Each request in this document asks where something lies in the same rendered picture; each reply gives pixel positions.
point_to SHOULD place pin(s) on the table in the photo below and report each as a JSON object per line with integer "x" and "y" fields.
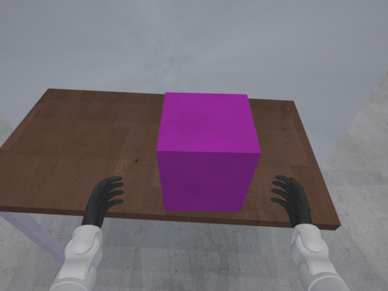
{"x": 73, "y": 139}

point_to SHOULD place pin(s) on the robot right forearm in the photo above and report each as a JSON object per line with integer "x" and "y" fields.
{"x": 311, "y": 255}

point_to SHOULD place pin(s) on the robot left hand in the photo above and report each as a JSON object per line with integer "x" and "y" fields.
{"x": 98, "y": 204}

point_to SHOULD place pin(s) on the robot right hand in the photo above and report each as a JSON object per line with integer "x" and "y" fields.
{"x": 297, "y": 205}

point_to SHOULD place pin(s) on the robot left forearm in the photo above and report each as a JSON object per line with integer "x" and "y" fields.
{"x": 83, "y": 253}

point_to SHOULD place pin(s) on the carton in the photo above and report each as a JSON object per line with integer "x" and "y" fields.
{"x": 207, "y": 151}

